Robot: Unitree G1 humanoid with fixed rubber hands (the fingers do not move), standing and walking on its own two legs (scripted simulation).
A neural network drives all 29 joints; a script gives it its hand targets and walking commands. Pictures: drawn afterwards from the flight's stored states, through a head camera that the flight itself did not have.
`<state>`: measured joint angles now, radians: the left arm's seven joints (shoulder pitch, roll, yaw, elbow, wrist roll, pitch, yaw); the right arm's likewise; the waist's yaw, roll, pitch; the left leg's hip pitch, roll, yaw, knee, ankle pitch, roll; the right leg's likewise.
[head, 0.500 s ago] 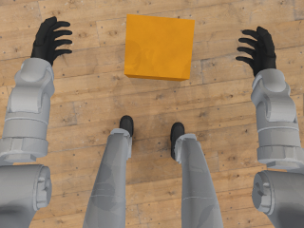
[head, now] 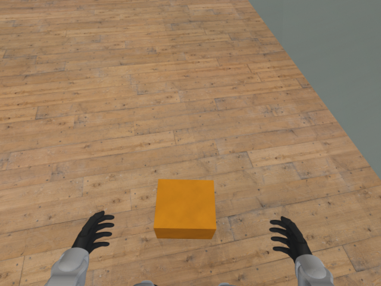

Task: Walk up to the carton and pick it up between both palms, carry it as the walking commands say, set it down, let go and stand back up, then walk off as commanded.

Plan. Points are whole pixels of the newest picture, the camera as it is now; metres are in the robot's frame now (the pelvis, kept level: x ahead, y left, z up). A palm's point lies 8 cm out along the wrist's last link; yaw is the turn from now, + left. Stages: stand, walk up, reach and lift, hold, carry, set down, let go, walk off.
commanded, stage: let go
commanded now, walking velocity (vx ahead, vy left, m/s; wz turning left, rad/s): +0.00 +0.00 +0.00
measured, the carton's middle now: (185, 209) +0.51 +0.00 -0.66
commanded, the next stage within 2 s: stand in 0.60 s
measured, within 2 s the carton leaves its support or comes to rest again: neither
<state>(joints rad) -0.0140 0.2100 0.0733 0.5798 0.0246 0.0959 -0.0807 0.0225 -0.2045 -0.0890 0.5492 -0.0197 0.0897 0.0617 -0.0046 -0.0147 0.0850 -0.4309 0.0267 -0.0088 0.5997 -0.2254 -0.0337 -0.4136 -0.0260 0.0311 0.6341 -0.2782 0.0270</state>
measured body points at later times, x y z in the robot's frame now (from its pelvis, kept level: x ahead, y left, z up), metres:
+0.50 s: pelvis +0.06 +0.01 +0.02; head +0.08 +0.01 +0.46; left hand +0.23 +0.24 -0.06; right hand +0.23 -0.22 -0.06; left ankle +0.05 +0.14 -0.72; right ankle +0.03 -0.14 -0.72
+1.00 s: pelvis +0.06 -0.01 +0.01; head +0.02 +0.00 +0.46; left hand +0.18 +0.29 -0.08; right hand +0.19 -0.31 -0.07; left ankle +0.05 +0.14 -0.72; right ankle +0.03 -0.14 -0.72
